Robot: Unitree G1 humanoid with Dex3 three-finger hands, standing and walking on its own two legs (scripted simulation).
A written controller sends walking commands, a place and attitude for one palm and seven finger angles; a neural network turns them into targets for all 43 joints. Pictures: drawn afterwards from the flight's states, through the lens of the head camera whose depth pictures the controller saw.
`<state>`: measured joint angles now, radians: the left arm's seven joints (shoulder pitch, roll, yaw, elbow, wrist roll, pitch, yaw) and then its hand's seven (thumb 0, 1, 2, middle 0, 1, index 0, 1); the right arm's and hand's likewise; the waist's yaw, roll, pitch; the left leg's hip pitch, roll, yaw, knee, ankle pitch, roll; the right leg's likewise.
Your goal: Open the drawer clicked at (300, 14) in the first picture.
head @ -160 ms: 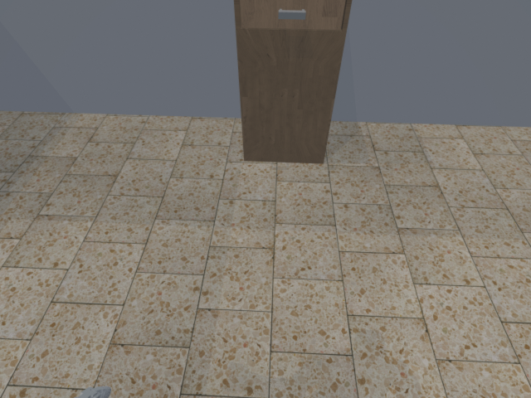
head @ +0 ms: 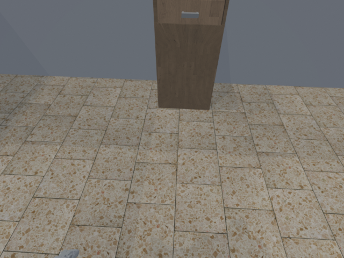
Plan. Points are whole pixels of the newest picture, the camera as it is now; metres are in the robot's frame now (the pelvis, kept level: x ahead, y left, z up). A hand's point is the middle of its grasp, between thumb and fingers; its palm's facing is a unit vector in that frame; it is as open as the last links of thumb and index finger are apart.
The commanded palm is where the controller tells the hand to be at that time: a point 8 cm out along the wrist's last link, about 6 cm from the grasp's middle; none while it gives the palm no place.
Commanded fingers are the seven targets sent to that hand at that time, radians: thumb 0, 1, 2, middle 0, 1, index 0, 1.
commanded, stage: stand and wait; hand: left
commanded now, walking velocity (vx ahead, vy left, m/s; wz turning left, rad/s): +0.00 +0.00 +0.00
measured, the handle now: (190, 14) +1.47 -0.03 +0.04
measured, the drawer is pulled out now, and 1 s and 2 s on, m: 0.00 0.00 0.00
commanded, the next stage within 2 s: look at it before walking up in 0.72 s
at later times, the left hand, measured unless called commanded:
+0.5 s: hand out of the picture +0.04 +0.25 -0.15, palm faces -0.02 -0.94 -0.34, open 7.4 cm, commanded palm none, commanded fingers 0.00 0.90 0.90 -0.20 -0.30 -0.20 -0.30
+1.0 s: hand out of the picture +0.05 +0.25 -0.15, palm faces -0.05 -0.94 -0.33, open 7.4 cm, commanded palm none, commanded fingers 0.00 0.90 0.90 -0.20 -0.30 -0.20 -0.30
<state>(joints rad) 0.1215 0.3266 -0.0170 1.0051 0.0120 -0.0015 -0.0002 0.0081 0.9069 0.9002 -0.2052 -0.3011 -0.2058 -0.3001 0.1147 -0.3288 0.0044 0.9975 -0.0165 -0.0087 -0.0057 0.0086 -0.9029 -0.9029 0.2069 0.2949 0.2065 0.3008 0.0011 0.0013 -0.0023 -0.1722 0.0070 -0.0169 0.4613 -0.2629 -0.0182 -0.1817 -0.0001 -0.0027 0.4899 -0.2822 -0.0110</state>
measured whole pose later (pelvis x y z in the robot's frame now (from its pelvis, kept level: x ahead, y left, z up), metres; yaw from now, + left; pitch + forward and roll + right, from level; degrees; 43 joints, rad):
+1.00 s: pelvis -0.02 +0.01 +0.01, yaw -1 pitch -2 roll +0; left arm 0.15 0.33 -0.01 1.09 0.02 0.00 0.00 0.01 0.91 0.90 -0.20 -0.30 -0.21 -0.30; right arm 0.14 -0.33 0.00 1.11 -0.01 -0.01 0.00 0.01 -0.90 -0.90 0.21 0.29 0.21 0.30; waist 0.00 -0.01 0.02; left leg -0.15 0.01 0.00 0.38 -0.19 -0.01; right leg -0.16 0.00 0.01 0.40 -0.20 0.00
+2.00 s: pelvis +0.13 -0.01 +0.00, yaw -14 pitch +1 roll -1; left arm 0.51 0.12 0.02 1.12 0.03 -0.05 0.01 0.01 0.91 0.90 -0.21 -0.30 -0.21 -0.30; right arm 0.14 -0.17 -0.05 0.99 -0.01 -0.02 0.03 0.01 -0.91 -0.90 0.20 0.29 0.20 0.30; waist 0.05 -0.01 0.03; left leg -0.57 0.10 0.08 0.81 -0.23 -0.04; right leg -0.01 0.04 0.09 0.34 -0.34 -0.02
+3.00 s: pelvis +0.50 -0.15 +0.00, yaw -32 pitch +0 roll -2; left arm 0.29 0.19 0.05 1.07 0.03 -0.07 0.00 -0.02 0.93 0.90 -0.20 -0.30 -0.20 -0.30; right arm 0.22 -0.19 -0.07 1.03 -0.03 -0.02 0.02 0.02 -0.94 -0.90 0.20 0.29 0.20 0.30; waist 0.00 0.02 0.00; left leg -0.51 0.16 0.11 0.78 -0.23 -0.04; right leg -0.11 0.03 -0.14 0.38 -0.26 -0.04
